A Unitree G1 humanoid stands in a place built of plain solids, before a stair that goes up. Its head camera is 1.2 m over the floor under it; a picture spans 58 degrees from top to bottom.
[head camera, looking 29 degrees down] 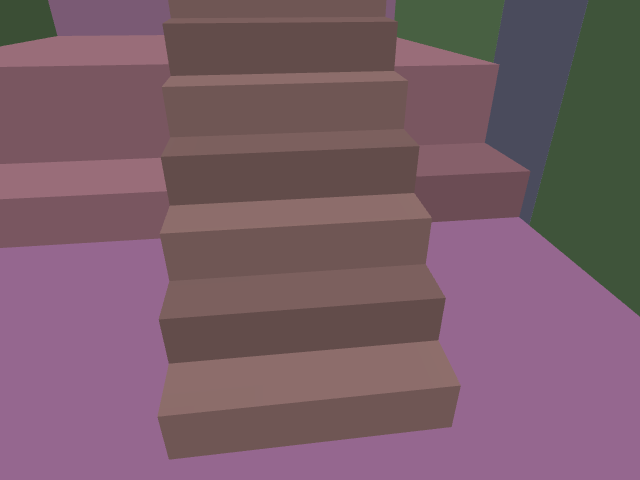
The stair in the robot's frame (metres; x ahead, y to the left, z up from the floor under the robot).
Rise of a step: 0.19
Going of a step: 0.19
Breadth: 0.88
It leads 7 degrees to the left of straight ahead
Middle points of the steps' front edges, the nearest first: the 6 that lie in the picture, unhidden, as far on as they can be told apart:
0.87 0.01 0.19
1.06 0.04 0.38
1.25 0.06 0.56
1.43 0.09 0.75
1.62 0.11 0.94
1.81 0.14 1.13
